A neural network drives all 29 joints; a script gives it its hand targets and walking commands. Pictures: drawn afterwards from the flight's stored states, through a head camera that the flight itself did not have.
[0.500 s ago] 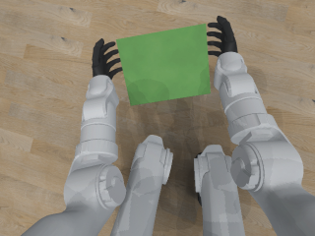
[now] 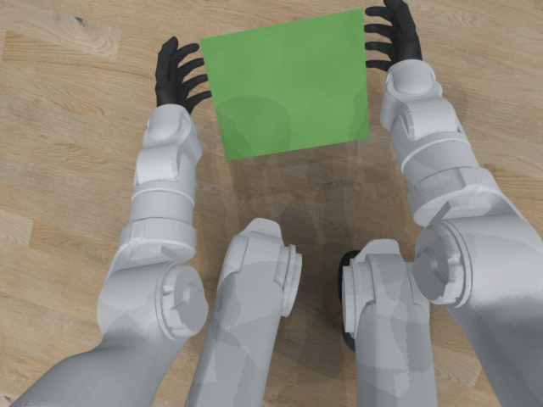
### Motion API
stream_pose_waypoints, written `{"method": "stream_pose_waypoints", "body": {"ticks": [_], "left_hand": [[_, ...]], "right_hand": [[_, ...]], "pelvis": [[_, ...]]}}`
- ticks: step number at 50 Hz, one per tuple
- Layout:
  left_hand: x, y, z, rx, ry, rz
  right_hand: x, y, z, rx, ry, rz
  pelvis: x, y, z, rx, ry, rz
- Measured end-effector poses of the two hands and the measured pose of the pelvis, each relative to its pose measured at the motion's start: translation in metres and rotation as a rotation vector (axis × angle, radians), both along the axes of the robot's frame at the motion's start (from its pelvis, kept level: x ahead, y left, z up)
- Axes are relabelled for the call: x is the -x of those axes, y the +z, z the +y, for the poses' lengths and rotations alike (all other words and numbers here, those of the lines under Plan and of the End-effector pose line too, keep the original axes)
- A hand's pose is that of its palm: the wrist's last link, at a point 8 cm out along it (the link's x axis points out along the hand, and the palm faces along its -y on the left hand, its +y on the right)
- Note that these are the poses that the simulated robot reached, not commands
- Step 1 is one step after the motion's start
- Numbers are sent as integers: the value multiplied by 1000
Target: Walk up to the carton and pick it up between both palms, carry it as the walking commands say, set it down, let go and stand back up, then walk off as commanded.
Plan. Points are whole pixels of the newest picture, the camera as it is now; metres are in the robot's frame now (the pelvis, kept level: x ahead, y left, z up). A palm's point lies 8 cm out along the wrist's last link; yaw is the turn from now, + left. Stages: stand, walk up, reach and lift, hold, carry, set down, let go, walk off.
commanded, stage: set down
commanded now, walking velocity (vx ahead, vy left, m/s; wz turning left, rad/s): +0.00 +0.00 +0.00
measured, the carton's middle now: (287, 86) +0.52 +0.08 -0.26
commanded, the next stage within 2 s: none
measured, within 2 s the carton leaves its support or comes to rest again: neither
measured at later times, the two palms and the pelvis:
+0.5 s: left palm (178, 104) +0.46 +0.21 -0.17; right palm (401, 66) +0.53 -0.07 -0.17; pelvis +0.00 +0.00 -0.01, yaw +0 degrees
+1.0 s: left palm (175, 100) +0.47 +0.22 -0.17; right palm (398, 63) +0.54 -0.07 -0.17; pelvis +0.00 +0.00 -0.02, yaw +1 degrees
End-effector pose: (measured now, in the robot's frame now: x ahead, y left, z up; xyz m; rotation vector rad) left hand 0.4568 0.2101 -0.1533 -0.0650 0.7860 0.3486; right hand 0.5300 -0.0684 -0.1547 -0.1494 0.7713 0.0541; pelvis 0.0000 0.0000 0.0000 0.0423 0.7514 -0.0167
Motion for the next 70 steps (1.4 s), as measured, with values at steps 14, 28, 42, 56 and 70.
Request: {"method": "stream_pose_waypoints", "body": {"ticks": [14,28,42,56,70], "left_hand": [[-4,-16,2,2,-7,8],[-5,-16,4,7,-30,5],[-8,-20,8,12,-48,10],[-13,-24,8,15,-68,0],[-18,-30,11,15,-72,-10]], "right_hand": [[-2,-15,-1,-13,23,7],[-3,-16,-3,-17,51,6],[-7,-18,-2,-37,72,8],[-10,-23,0,-55,89,-1],[-16,-29,-1,-62,93,-13]], "pelvis": [[-5,-10,-1,1,3,-34],[2,-15,-3,-5,6,-64],[0,-17,-3,-5,11,-54],[-2,-18,-2,-6,16,-50],[-7,-20,-2,-5,20,-39]]}}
